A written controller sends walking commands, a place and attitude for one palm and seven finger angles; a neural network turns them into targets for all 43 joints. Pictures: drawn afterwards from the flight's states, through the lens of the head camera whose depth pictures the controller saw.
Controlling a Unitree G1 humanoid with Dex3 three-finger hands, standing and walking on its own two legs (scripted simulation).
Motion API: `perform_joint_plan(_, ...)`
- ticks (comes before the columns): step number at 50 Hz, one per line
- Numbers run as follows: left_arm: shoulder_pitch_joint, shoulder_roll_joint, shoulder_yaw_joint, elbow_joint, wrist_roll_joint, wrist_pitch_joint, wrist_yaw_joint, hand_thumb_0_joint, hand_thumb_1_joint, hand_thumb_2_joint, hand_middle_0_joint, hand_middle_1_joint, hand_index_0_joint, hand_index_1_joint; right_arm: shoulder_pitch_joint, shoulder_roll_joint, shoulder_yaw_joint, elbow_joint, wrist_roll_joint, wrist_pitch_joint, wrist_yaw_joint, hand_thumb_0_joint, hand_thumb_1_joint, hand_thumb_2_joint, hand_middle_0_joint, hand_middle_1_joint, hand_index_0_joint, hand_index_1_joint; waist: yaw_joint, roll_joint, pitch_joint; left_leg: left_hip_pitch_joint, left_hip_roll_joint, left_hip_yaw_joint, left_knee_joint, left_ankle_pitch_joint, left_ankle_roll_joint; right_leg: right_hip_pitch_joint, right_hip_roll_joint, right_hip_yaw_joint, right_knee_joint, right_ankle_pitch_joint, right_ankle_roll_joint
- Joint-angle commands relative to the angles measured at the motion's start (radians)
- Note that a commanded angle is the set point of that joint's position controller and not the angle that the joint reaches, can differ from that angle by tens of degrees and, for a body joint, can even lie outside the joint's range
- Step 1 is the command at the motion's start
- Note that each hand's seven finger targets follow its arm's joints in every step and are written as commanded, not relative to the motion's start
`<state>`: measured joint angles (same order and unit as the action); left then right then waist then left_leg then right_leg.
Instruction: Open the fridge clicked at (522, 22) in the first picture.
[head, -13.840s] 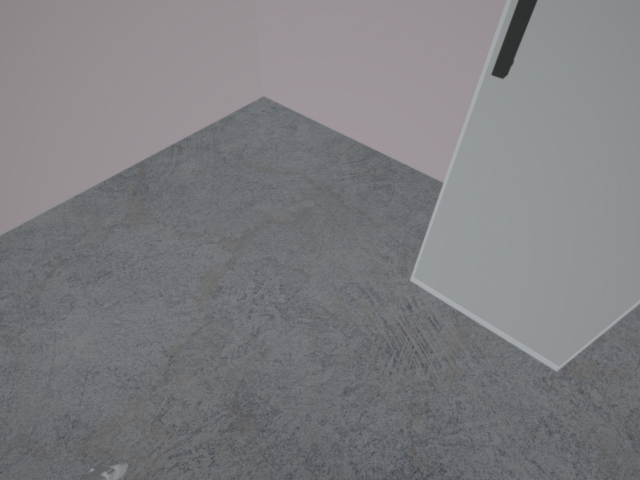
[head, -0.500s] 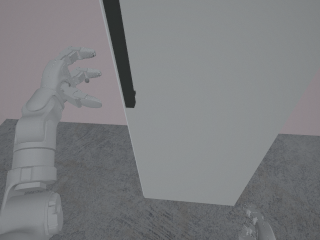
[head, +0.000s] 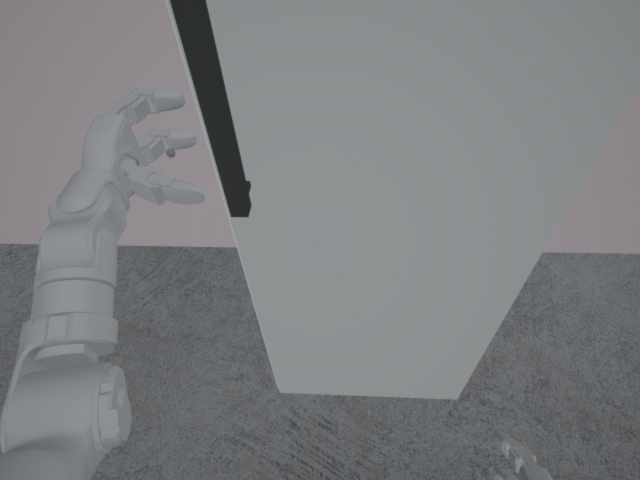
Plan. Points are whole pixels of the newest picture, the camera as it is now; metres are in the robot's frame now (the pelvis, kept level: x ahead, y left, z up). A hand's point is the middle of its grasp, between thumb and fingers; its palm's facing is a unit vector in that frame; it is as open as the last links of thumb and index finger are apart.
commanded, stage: move the hooked fingers beside the handle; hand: left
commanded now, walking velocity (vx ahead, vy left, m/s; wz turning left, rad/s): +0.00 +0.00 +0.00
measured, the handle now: (219, 98) +0.47 +0.14 +0.27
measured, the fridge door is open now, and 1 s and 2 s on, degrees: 0 0 0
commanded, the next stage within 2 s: feel for the door with the fingertips in 0.52 s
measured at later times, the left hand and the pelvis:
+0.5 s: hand (172, 158) +0.41 +0.19 +0.23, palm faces +0.04 -1.00 -0.04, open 14.0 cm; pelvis +0.00 +0.00 +0.00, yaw +1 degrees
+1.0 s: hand (196, 159) +0.39 +0.15 +0.23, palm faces +0.00 -1.00 -0.01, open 14.0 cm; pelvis +0.00 +0.00 +0.00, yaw +0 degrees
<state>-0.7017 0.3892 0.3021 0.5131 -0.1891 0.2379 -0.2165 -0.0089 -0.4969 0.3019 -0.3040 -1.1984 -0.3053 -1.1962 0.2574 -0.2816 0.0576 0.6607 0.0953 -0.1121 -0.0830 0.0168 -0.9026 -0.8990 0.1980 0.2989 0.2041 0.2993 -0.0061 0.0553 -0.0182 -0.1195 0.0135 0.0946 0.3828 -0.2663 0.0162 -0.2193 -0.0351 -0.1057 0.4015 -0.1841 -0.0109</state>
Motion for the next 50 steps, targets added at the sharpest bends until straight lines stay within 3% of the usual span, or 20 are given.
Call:
perform_joint_plan(1,-0.462,0.249,0.066,-0.246,-0.024,-0.059,-0.001,0.000,-0.500,0.300,-0.300,-1.200,-0.300,-1.200,-0.115,-0.110,-0.039,-0.156,-0.004,-0.054,-0.004,0.000,-0.900,-0.900,0.200,0.300,0.200,0.300,0.015,-0.039,-0.310,0.043,0.001,-0.089,-0.031,0.315,0.016,0.170,0.004,0.059,-0.005,0.296,-0.025)
perform_joint_plan(3,-0.453,0.273,0.072,-0.228,-0.015,-0.050,0.001,0.000,-0.500,0.300,-0.300,-1.200,-0.300,-1.200,-0.115,-0.115,-0.038,-0.153,-0.004,-0.047,-0.007,0.000,-0.900,-0.900,0.200,0.300,0.200,0.300,0.018,-0.045,-0.295,0.033,0.001,-0.087,-0.036,0.300,0.017,0.170,0.003,0.060,-0.010,0.277,-0.025)
perform_joint_plan(6,-0.493,0.235,0.044,-0.279,-0.016,-0.053,0.005,0.000,-0.500,0.300,-0.300,-1.200,-0.300,-1.200,-0.124,-0.104,-0.036,-0.159,-0.004,-0.052,-0.008,0.000,-0.900,-0.900,0.200,0.300,0.200,0.300,0.008,-0.003,-0.314,0.060,-0.003,-0.087,-0.025,0.323,0.018,0.164,0.004,0.063,-0.007,0.301,-0.027)
perform_joint_plan(8,-0.472,0.243,0.051,-0.284,-0.019,-0.057,0.002,0.000,-0.500,0.300,-0.300,-1.200,-0.300,-1.200,-0.122,-0.108,-0.038,-0.160,-0.006,-0.051,-0.007,0.000,-0.900,-0.900,0.200,0.300,0.200,0.300,0.014,-0.039,-0.329,0.068,0.000,-0.091,-0.025,0.347,0.018,0.180,0.005,0.059,-0.005,0.317,-0.027)
perform_joint_plan(11,-0.489,0.184,0.005,-0.276,-0.027,-0.047,-0.007,0.000,-0.500,0.300,-0.300,-1.200,-0.300,-1.200,-0.131,-0.101,-0.033,-0.156,-0.002,-0.052,-0.007,0.000,-0.900,-0.900,0.200,0.300,0.200,0.300,0.000,-0.018,-0.299,0.066,-0.002,-0.094,-0.028,0.318,0.013,0.148,0.007,0.055,-0.007,0.290,-0.027)
perform_joint_plan(14,-0.459,0.170,0.004,-0.267,-0.028,-0.031,0.002,0.000,-0.500,0.300,-0.300,-1.200,-0.300,-1.200,-0.140,-0.101,-0.032,-0.159,-0.002,-0.048,-0.004,0.000,-0.900,-0.900,0.200,0.300,0.200,0.300,0.012,-0.028,-0.290,0.062,-0.003,-0.097,-0.029,0.323,0.012,0.144,0.007,0.052,-0.004,0.285,-0.029)
perform_joint_plan(18,-0.465,0.209,0.019,-0.204,-0.013,-0.013,0.019,0.000,-0.500,0.300,-0.300,-1.200,-0.300,-1.200,-0.138,-0.107,-0.030,-0.147,-0.002,-0.028,-0.008,0.000,-0.900,-0.900,0.200,0.300,0.200,0.300,0.006,-0.071,-0.240,0.018,-0.001,-0.095,-0.037,0.254,0.016,0.125,0.005,0.055,-0.016,0.225,-0.024)
perform_joint_plan(22,-0.546,0.189,0.002,-0.291,-0.011,-0.051,0.030,0.000,-0.500,0.300,-0.300,-1.200,-0.300,-1.200,-0.145,-0.092,-0.029,-0.166,-0.006,-0.038,-0.010,0.000,-0.900,-0.900,0.200,0.300,0.200,0.300,0.001,-0.018,-0.334,0.079,-0.002,-0.103,-0.022,0.311,0.013,0.148,0.005,0.061,0.000,0.270,-0.029)
perform_joint_plan(23,-0.534,0.217,0.020,-0.281,-0.012,-0.058,0.030,0.000,-0.500,0.300,-0.300,-1.200,-0.300,-1.200,-0.142,-0.096,-0.029,-0.162,-0.007,-0.036,-0.010,0.000,-0.900,-0.900,0.200,0.300,0.200,0.300,0.006,-0.023,-0.332,0.079,0.001,-0.103,-0.023,0.314,0.012,0.151,0.005,0.060,-0.004,0.269,-0.028)
perform_joint_plan(26,-0.531,0.191,0.012,-0.226,-0.019,-0.055,0.026,0.000,-0.500,0.300,-0.300,-1.200,-0.300,-1.200,-0.138,-0.094,-0.025,-0.153,-0.007,-0.038,-0.012,0.000,-0.900,-0.900,0.200,0.300,0.200,0.300,0.003,-0.047,-0.304,0.059,-0.001,-0.106,-0.028,0.298,0.010,0.144,0.008,0.055,-0.004,0.261,-0.028)
perform_joint_plan(28,-0.480,0.262,0.072,-0.188,-0.010,-0.048,0.030,0.000,-0.500,0.300,-0.300,-1.200,-0.300,-1.200,-0.130,-0.105,-0.031,-0.150,-0.010,-0.033,-0.012,0.000,-0.900,-0.900,0.200,0.300,0.200,0.300,0.021,-0.063,-0.307,0.042,-0.001,-0.100,-0.032,0.303,0.014,0.168,0.005,0.058,-0.008,0.271,-0.028)
perform_joint_plan(31,-0.464,0.236,0.045,-0.168,-0.006,-0.037,0.020,0.000,-0.500,0.300,-0.300,-1.200,-0.300,-1.200,-0.131,-0.103,-0.028,-0.153,-0.005,-0.026,-0.010,0.000,-0.900,-0.900,0.200,0.300,0.200,0.300,0.013,-0.057,-0.273,0.015,-0.001,-0.093,-0.037,0.291,0.013,0.165,0.002,0.058,-0.008,0.276,-0.027)
perform_joint_plan(34,-0.511,0.142,-0.033,-0.248,-0.018,-0.048,0.011,0.000,-0.500,0.300,-0.300,-1.200,-0.300,-1.200,-0.136,-0.097,-0.032,-0.165,-0.002,-0.034,-0.006,0.000,-0.900,-0.900,0.200,0.300,0.200,0.300,-0.002,-0.022,-0.301,0.067,0.003,-0.100,-0.027,0.336,0.012,0.145,0.006,0.052,-0.003,0.288,-0.030)
perform_joint_plan(38,-0.458,0.152,0.003,-0.341,-0.035,-0.048,0.022,0.000,-0.500,0.300,-0.300,-1.200,-0.300,-1.200,-0.143,-0.097,-0.038,-0.169,-0.011,-0.043,0.001,0.000,-0.900,-0.900,0.200,0.300,0.200,0.300,0.022,-0.027,-0.367,0.102,0.002,-0.105,-0.015,0.409,0.005,0.183,0.008,0.052,0.008,0.340,-0.031)
perform_joint_plan(43,-0.416,0.099,-0.028,-0.375,-0.022,-0.001,0.064,0.000,-0.500,0.300,-0.300,-1.200,-0.300,-1.200,-0.163,-0.093,-0.037,-0.159,-0.009,-0.029,0.010,0.000,-0.900,-0.900,0.200,0.300,0.200,0.300,0.023,-0.047,-0.281,0.064,0.005,-0.098,-0.029,0.368,0.002,0.154,0.011,0.043,0.002,0.298,-0.029)
perform_joint_plan(45,-0.426,0.087,-0.027,-0.437,-0.017,0.013,0.086,0.000,-0.500,0.300,-0.300,-1.200,-0.300,-1.200,-0.176,-0.084,-0.036,-0.168,-0.013,-0.026,0.012,0.000,-0.900,-0.900,0.200,0.300,0.200,0.300,0.028,0.003,-0.305,0.080,0.001,-0.097,-0.028,0.377,-0.001,0.160,0.011,0.048,0.006,0.301,-0.030)
perform_joint_plan(47,-0.407,0.080,-0.021,-0.445,-0.020,0.027,0.105,0.000,-0.500,0.300,-0.300,-1.200,-0.300,-1.200,-0.185,-0.081,-0.033,-0.166,-0.016,-0.020,0.012,0.000,-0.900,-0.900,0.200,0.300,0.200,0.300,0.030,-0.063,-0.314,0.068,-0.002,-0.096,-0.028,0.362,0.001,0.180,0.012,0.047,0.008,0.307,-0.026)
perform_joint_plan(48,-0.370,0.119,0.012,-0.436,-0.015,0.031,0.113,0.000,-0.500,0.300,-0.300,-1.200,-0.300,-1.200,-0.191,-0.085,-0.035,-0.167,-0.017,-0.012,0.011,0.000,-0.900,-0.900,0.200,0.300,0.200,0.300,0.041,-0.084,-0.307,0.062,0.002,-0.094,-0.032,0.355,0.005,0.189,0.012,0.047,0.003,0.298,-0.026)
perform_joint_plan(49,-0.409,0.078,-0.029,-0.480,-0.013,0.031,0.116,0.000,-0.500,0.300,-0.300,-1.200,-0.300,-1.200,-0.200,-0.079,-0.030,-0.174,-0.017,-0.009,0.011,0.000,-0.900,-0.900,0.200,0.300,0.200,0.300,0.032,-0.044,-0.311,0.066,-0.001,-0.091,-0.035,0.359,0.004,0.190,0.010,0.050,0.004,0.304,-0.026)
perform_joint_plan(50,-0.401,0.072,-0.030,-0.455,-0.010,0.039,0.122,0.000,-0.500,0.300,-0.300,-1.200,-0.300,-1.200,-0.203,-0.074,-0.029,-0.171,-0.014,-0.005,0.010,0.000,-0.900,-0.900,0.200,0.300,0.200,0.300,0.029,-0.063,-0.286,0.059,-0.001,-0.092,-0.032,0.344,0.005,0.176,0.012,0.049,0.002,0.292,-0.025)
